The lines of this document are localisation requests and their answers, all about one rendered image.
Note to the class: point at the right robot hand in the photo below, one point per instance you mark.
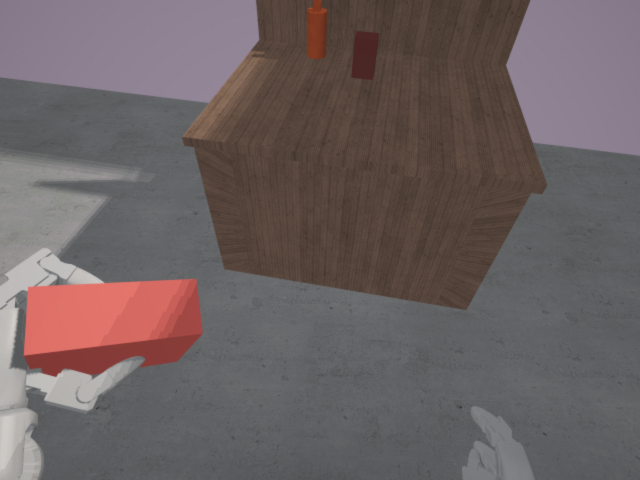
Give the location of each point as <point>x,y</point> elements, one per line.
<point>509,461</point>

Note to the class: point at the table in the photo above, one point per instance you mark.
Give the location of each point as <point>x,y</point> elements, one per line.
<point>404,186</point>

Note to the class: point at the left robot forearm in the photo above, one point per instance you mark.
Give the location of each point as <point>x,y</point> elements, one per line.
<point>21,458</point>

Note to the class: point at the left robot hand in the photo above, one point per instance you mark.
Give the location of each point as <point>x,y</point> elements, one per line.
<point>71,389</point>

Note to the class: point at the sponge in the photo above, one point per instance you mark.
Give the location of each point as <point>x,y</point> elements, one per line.
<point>91,327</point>

